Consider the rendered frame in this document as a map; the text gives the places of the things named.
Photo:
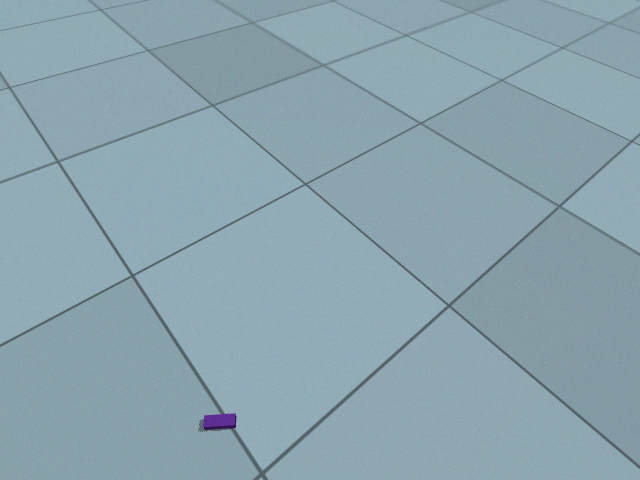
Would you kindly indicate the small box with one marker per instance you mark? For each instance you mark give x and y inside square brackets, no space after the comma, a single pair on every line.
[220,421]

